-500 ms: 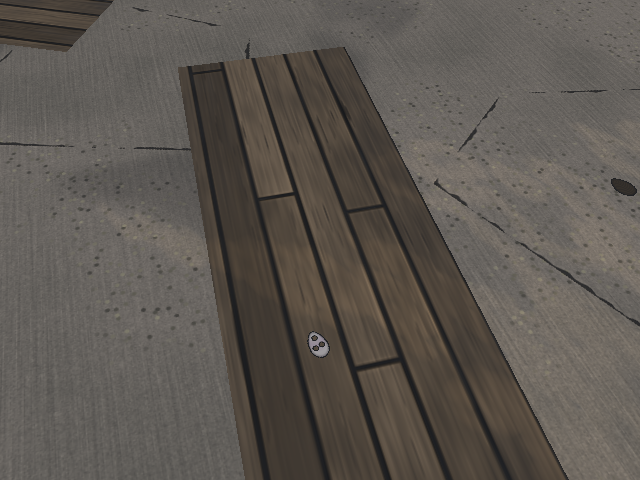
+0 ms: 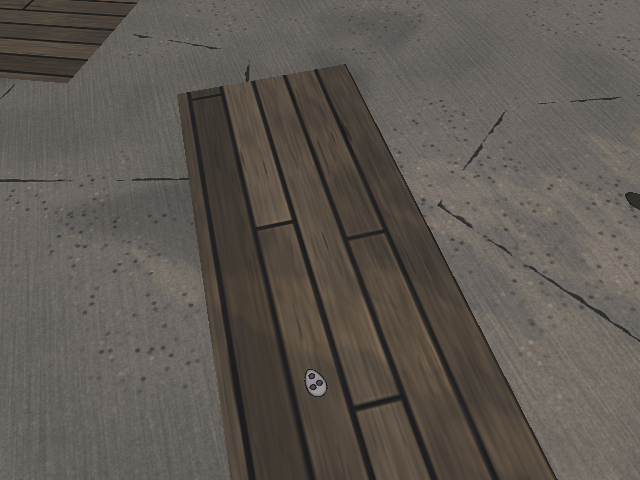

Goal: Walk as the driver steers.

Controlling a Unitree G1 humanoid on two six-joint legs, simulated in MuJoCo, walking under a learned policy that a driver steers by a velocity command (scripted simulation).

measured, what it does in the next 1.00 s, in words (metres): walks ahead: left foot, then right foot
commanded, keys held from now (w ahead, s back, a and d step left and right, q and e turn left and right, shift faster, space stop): w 0.92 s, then w+q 0.08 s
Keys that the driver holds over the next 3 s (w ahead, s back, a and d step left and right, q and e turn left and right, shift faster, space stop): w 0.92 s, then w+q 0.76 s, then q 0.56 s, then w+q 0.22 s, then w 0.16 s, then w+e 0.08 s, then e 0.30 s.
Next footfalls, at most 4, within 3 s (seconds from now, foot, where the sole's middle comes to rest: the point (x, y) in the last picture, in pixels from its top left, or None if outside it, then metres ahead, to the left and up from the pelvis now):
0.42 left None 0.40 0.13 -0.77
0.96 right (403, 400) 0.71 -0.11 -0.77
1.50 left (289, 308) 0.97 0.16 -0.77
1.96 right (311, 221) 1.27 0.10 -0.77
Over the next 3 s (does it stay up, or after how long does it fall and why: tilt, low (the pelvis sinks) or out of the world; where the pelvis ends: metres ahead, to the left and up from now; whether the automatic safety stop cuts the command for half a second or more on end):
stays up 1.26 0.32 -0.02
